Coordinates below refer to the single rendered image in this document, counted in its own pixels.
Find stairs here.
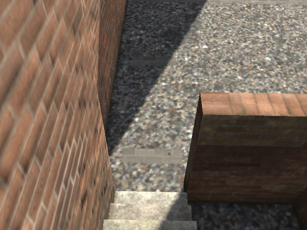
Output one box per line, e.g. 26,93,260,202
103,191,198,230

